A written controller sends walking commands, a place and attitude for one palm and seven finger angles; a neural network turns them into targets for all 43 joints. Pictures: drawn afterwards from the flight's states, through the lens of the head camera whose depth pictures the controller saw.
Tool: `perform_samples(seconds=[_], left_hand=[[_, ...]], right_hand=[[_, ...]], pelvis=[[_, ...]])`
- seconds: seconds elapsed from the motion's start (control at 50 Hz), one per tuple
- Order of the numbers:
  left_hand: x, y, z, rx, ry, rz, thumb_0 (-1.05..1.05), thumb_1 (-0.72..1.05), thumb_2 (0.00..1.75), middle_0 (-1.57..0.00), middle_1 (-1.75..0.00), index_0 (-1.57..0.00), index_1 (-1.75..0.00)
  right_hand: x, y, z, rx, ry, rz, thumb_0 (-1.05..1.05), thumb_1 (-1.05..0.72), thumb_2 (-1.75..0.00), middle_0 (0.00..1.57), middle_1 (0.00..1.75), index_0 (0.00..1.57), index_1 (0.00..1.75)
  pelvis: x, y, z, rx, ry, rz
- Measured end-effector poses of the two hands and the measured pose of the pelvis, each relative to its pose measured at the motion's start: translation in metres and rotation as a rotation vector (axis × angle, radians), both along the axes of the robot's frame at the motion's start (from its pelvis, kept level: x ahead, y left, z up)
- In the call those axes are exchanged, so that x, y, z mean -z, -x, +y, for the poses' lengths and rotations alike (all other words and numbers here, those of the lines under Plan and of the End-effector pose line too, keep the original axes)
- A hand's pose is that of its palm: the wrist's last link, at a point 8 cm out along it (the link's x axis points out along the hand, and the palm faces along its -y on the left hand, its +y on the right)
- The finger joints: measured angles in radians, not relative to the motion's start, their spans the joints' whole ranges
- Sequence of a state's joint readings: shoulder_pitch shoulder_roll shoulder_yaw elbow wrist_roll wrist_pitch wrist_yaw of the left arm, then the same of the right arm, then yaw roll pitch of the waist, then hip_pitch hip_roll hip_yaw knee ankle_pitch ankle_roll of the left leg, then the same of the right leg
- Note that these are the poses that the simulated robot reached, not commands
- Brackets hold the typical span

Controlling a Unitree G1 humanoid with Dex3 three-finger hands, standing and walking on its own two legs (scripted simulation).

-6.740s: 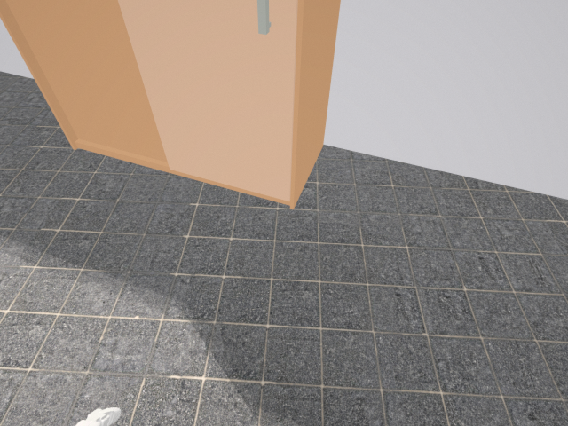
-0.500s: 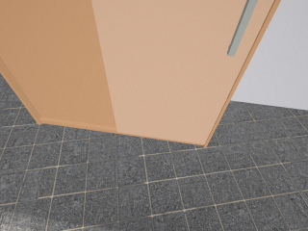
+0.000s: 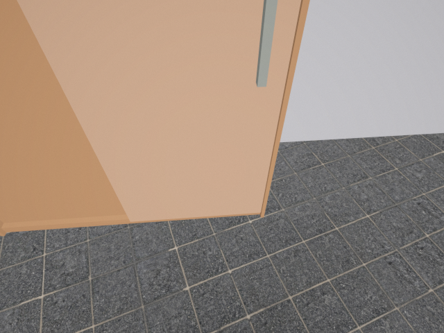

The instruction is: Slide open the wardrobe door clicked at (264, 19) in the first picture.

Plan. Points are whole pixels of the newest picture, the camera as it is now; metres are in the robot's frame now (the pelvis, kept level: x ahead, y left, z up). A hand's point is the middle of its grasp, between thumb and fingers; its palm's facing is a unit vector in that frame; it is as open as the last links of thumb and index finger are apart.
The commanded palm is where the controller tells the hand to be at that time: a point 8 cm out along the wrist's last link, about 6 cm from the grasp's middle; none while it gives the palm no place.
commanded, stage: take the last steps up to it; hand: right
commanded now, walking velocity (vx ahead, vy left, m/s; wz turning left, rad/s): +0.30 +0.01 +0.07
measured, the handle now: (264, 41) +0.76 -0.12 +0.17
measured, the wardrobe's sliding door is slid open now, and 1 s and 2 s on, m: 0.00 0.00 0.00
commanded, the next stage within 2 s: come to a stop and stand still in 0.70 s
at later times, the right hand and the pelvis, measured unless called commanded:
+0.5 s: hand (297, 265) +0.30 -0.18 -0.15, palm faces -0.09 +0.98 -0.20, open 7.4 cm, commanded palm none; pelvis +0.15 -0.01 +0.00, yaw +3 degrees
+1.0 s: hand (285, 278) +0.28 -0.15 -0.18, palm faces +0.06 +0.99 -0.16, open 7.3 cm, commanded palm none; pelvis +0.28 +0.02 +0.00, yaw +2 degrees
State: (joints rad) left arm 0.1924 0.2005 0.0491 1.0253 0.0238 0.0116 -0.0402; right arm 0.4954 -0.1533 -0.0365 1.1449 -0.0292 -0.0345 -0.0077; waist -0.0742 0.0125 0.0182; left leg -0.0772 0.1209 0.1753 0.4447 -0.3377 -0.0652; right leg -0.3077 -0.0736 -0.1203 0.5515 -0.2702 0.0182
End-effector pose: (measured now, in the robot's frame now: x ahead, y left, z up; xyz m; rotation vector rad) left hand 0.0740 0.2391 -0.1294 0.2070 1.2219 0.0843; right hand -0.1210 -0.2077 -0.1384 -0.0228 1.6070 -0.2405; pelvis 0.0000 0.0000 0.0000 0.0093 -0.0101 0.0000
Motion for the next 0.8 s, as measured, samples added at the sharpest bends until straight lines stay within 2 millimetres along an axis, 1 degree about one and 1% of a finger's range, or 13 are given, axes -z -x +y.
perform_samples(seconds=[0.04, 0.06, 0.1, 0.18, 0.3, 0.36, 0.44, 0.54, 0.58, 0.64, 0.68, 0.74, 0.8], left_hand=[[0.001, -0.02, -0.017, -0.001, -0.007, -0.056, 0.0, 0.91, 0.9, -0.2, -0.3, -0.2, -0.3], [0.0, -0.025, -0.024, -0.009, -0.006, -0.076, 0.0, 0.91, 0.9, -0.2, -0.3, -0.2, -0.3], [-0.003, -0.027, -0.037, -0.038, 0.003, -0.091, 0.0, 0.9, 0.9, -0.2, -0.3, -0.2, -0.3], [-0.011, -0.023, -0.037, -0.118, -0.031, -0.086, -0.02, 0.95, 0.9, -0.21, -0.3, -0.21, -0.3], [-0.004, 0.01, -0.045, -0.166, -0.016, 0.081, -0.02, 0.94, 0.9, -0.2, -0.3, -0.2, -0.3], [0.001, 0.026, -0.051, -0.201, 0.011, 0.172, -0.01, 0.92, 0.9, -0.2, -0.3, -0.2, -0.3], [0.008, 0.041, -0.058, -0.257, 0.055, 0.281, 0.0, 0.91, 0.9, -0.2, -0.3, -0.2, -0.3], [0.018, 0.042, -0.053, -0.309, 0.106, 0.407, 0.0, 0.91, 0.9, -0.2, -0.3, -0.2, -0.3], [0.025, 0.031, -0.044, -0.312, 0.121, 0.441, 0.0, 0.9, 0.9, -0.2, -0.3, -0.2, -0.3], [0.027, -0.006, -0.024, -0.29, 0.108, 0.414, 0.0, 0.9, 0.9, -0.2, -0.3, -0.2, -0.3], [0.026, -0.041, -0.01, -0.263, 0.09, 0.355, 0.0, 0.9, 0.9, -0.2, -0.3, -0.2, -0.3], [0.022, -0.101, 0.009, -0.216, 0.063, 0.241, 0.0, 0.91, 0.9, -0.2, -0.3, -0.2, -0.3], [0.016, -0.158, 0.02, -0.173, 0.044, 0.131, 0.0, 0.91, 0.9, -0.2, -0.3, -0.2, -0.3]], right_hand=[[0.009, -0.002, -0.01, -0.006, -0.021, 0.045, 0.0, -0.91, -0.9, 0.2, 0.3, 0.2, 0.3], [0.011, -0.009, -0.016, -0.02, -0.027, 0.058, 0.0, -0.91, -0.9, 0.2, 0.3, 0.2, 0.3], [0.011, -0.033, -0.027, -0.05, -0.031, 0.046, 0.0, -0.91, -0.9, 0.2, 0.3, 0.2, 0.3], [0.008, -0.111, -0.048, -0.108, -0.015, -0.09, 0.01, -0.91, -0.9, 0.2, 0.3, 0.19, 0.3], [-0.003, -0.239, -0.06, -0.16, 0.028, -0.334, 0.0, -0.91, -0.9, 0.19, 0.3, 0.19, 0.3], [-0.01, -0.296, -0.056, -0.195, 0.039, -0.414, 0.0, -0.91, -0.9, 0.19, 0.3, 0.19, 0.3], [-0.017, -0.364, -0.039, -0.26, 0.045, -0.472, 0.0, -0.91, -0.9, 0.19, 0.3, 0.19, 0.3], [-0.013, -0.438, -0.004, -0.333, 0.045, -0.524, 0.0, -0.91, -0.9, 0.19, 0.3, 0.19, 0.3], [-0.008, -0.454, 0.009, -0.333, 0.051, -0.553, 0.0, -0.91, -0.9, 0.19, 0.3, 0.19, 0.3], [-0.006, -0.453, 0.021, -0.298, 0.044, -0.527, 0.0, -0.91, -0.9, 0.2, 0.3, 0.19, 0.3], [-0.006, -0.442, 0.026, -0.27, 0.041, -0.477, 0.0, -0.91, -0.9, 0.2, 0.3, 0.2, 0.3], [-0.012, -0.435, 0.016, -0.206, 0.087, -0.446, -0.03, -0.95, -0.9, 0.2, 0.3, 0.2, 0.3], [-0.012, -0.425, 0.01, -0.193, 0.093, -0.391, -0.03, -0.95, -0.9, 0.2, 0.3, 0.2, 0.3]], pelvis=[[0.007, -0.009, -0.011, -0.01, 0.004, -0.009], [0.007, -0.013, -0.016, -0.021, 0.006, -0.014], [0.003, -0.022, -0.023, -0.034, 0.002, -0.02], [-0.006, -0.042, -0.033, -0.039, 0.007, -0.021], [-0.01, -0.077, -0.035, -0.035, 0.024, -0.019], [-0.009, -0.097, -0.031, -0.036, 0.031, -0.02], [-0.005, -0.126, -0.02, -0.045, 0.036, -0.019], [0.008, -0.17, 0.005, -0.053, 0.033, -0.014], [0.015, -0.185, 0.017, -0.051, 0.034, -0.018], [0.012, -0.201, 0.026, -0.042, 0.022, -0.026], [0.007, -0.212, 0.03, -0.039, 0.017, -0.024], [0.0, -0.226, 0.035, -0.03, 0.011, -0.013], [-0.004, -0.241, 0.036, -0.026, 0.007, -0.006]])
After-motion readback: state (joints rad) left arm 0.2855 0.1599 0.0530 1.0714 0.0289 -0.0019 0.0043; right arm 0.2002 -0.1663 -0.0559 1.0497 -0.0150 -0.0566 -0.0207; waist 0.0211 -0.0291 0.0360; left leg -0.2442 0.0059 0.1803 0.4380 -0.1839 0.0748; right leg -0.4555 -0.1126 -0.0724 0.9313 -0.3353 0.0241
